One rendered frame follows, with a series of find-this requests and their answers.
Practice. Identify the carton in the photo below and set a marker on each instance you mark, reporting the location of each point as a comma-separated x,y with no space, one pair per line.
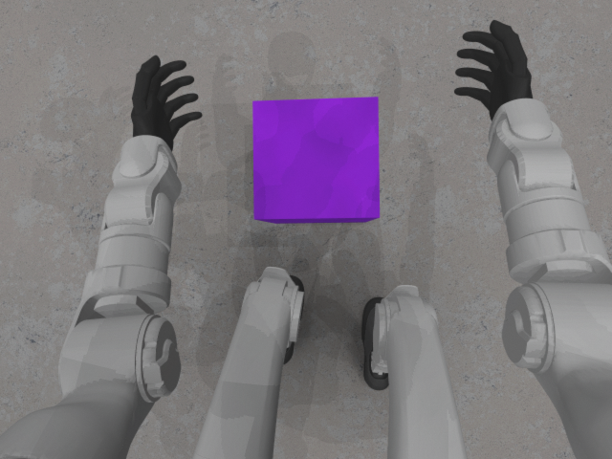
316,160

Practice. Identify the robot right shin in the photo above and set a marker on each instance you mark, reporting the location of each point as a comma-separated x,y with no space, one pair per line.
377,364

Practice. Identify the right robot upper arm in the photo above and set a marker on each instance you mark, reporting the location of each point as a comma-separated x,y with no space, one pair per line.
562,332

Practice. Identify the robot right hand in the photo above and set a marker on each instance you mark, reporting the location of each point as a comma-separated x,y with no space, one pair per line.
509,78

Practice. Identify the left robot upper arm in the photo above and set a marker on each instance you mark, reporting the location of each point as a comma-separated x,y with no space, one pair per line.
112,372

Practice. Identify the robot left hand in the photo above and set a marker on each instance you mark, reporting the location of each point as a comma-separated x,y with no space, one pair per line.
151,114

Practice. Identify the left robot forearm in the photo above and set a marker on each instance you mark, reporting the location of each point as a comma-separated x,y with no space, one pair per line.
130,276

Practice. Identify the right robot thigh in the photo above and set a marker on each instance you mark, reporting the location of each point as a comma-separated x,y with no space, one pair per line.
423,417

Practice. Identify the right robot forearm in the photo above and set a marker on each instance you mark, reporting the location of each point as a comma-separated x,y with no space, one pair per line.
542,206

